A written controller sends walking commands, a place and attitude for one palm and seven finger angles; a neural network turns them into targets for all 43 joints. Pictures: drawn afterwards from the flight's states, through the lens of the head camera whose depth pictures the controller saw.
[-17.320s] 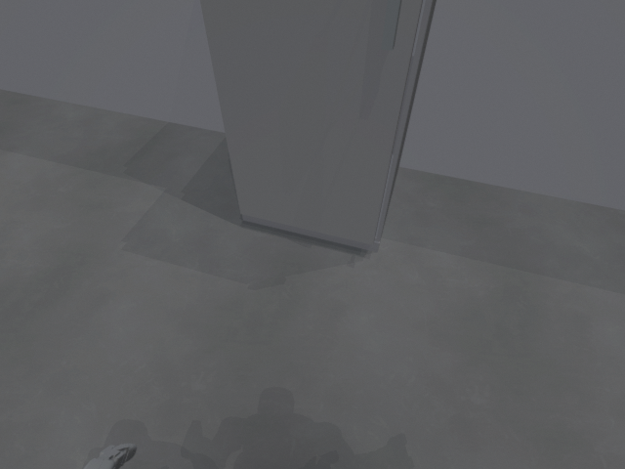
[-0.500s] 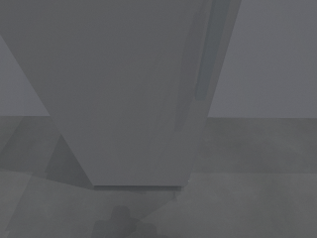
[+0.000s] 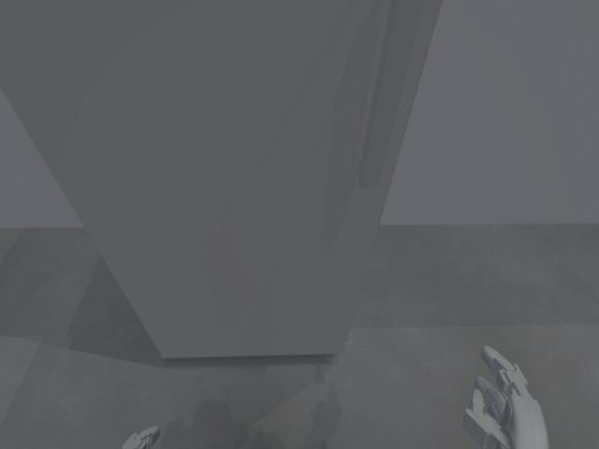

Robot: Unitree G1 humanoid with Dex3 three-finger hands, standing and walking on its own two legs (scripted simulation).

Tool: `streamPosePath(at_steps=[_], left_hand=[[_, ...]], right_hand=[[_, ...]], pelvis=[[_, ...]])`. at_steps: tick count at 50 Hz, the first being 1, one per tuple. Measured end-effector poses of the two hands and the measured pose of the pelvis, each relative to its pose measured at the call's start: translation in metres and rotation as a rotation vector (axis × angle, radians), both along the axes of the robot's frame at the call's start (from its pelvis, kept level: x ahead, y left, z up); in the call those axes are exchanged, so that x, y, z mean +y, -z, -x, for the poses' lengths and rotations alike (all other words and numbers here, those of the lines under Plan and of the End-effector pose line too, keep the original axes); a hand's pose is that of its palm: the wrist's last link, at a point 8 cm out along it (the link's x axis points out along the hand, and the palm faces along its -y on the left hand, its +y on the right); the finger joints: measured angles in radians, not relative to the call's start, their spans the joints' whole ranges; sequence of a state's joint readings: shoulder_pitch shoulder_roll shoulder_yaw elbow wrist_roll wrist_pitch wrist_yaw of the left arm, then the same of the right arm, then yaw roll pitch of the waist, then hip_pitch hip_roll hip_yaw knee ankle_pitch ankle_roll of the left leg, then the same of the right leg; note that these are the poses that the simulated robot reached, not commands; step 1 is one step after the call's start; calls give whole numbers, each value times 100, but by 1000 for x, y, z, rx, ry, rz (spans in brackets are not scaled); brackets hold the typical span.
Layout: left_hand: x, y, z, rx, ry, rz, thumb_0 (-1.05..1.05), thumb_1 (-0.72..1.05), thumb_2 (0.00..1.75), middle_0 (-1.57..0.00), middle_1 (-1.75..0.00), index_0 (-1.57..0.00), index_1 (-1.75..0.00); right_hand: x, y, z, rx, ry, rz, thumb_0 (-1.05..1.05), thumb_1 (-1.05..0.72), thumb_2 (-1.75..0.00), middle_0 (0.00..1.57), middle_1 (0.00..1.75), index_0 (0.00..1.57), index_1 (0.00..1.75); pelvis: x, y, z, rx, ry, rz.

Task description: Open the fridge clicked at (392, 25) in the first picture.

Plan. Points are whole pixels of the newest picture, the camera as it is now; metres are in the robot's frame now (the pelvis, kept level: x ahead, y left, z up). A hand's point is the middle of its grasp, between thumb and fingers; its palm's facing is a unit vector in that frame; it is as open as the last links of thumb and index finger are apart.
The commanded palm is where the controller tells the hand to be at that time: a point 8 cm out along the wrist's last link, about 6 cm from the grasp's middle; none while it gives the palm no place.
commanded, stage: raise the hand to about handle height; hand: right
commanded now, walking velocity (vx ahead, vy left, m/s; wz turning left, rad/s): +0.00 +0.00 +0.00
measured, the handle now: (387, 68) +0.51 -0.07 +0.28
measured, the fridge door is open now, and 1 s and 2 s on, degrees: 0 0 0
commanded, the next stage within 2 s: move the hooked fingers beside the handle in 1.94 s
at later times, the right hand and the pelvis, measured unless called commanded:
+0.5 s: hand (498, 412) +0.17 -0.20 +0.06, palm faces -0.05 +0.99 -0.11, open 10.0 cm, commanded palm +0.14 -0.26 +0.07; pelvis -0.03 +0.03 -0.03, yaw -2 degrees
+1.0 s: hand (584, 326) +0.23 -0.25 +0.16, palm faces -0.03 +0.99 -0.15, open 12.9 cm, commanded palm +0.20 -0.31 +0.17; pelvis -0.01 -0.01 +0.00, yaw +0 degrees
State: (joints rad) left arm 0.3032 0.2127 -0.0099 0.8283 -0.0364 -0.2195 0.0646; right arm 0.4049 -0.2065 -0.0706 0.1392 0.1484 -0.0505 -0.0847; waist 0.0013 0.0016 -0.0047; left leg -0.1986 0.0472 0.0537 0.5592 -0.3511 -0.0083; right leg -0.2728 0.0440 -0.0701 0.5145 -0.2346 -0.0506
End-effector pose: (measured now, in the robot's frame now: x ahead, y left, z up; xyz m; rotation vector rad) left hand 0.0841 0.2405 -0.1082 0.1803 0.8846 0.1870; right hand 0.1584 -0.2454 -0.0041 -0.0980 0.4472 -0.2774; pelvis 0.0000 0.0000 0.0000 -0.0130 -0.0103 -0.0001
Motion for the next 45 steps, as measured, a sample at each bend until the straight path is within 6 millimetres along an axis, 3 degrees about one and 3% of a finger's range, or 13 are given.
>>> streamPosePath(at_steps=[3,6,9,11,13,15,18,22,26,30,37,45], left_hand=[[6,-10,-29,-155,8,9,1,91,90,-20,-30,-21,-30],[16,-22,-52,-260,10,11,1,91,90,-20,-30,-21,-30],[30,-36,-69,-332,35,-19,1,90,90,-20,-30,-21,-30],[39,-45,-77,-362,57,-57,1,90,90,-20,-30,-21,-30],[47,-51,-83,-378,80,-98,1,90,90,-20,-30,-21,-30],[51,-54,-86,-380,106,-130,1,91,90,-20,-30,-20,-30],[49,-48,-89,-369,150,-147,1,91,90,-20,-30,-20,-30],[36,-32,-84,-350,173,-106,1,91,90,-20,-30,-20,-30],[20,-21,-69,-321,130,-42,1,90,90,-20,-30,-21,-30],[13,-21,-50,-304,66,-1,1,90,90,-20,-30,-21,-30],[11,-29,-37,-281,52,-20,1,90,90,-20,-30,-21,-30],[-2,-46,-66,-333,104,-63,2,90,90,-20,-30,-21,-30]], right_hand=[[11,-54,-38,-325,-113,10,1,-83,-86,20,36,20,36],[22,-59,-42,-463,-266,-12,0,-77,-84,20,39,20,39],[22,-25,-21,-370,-374,-71,0,-71,-81,21,43,21,43],[14,-1,4,-266,-358,-119,0,-66,-79,21,46,22,46],[2,9,31,-217,-286,-133,0,-62,-77,22,49,22,49],[-10,-1,51,-257,-204,-93,1,-57,-75,22,52,23,52],[-17,-37,62,-447,-144,3,1,-50,-72,23,56,23,56],[-11,-71,39,-627,-228,36,1,-40,-68,23,62,23,62],[-5,-69,-6,-482,-401,-4,1,-31,-64,23,68,24,68],[-17,-72,-35,-340,-427,-38,1,-21,-60,25,74,25,74],[-52,-129,-38,-557,-295,-1,0,-6,-53,26,85,26,85],[-53,-123,-45,-419,-366,-24,0,13,-45,27,97,27,97]], pelvis=[[4,5,5,33,-3,-9],[14,15,12,71,-20,-6],[24,24,19,89,-23,-6],[29,28,21,98,-20,-10],[33,30,22,100,-11,-19],[36,32,22,94,3,-32],[37,33,23,79,31,-52],[35,34,29,57,51,-69],[33,30,32,59,31,-58],[29,22,26,60,-1,-44],[14,12,9,49,-17,-45],[-6,6,7,19,2,-47]])
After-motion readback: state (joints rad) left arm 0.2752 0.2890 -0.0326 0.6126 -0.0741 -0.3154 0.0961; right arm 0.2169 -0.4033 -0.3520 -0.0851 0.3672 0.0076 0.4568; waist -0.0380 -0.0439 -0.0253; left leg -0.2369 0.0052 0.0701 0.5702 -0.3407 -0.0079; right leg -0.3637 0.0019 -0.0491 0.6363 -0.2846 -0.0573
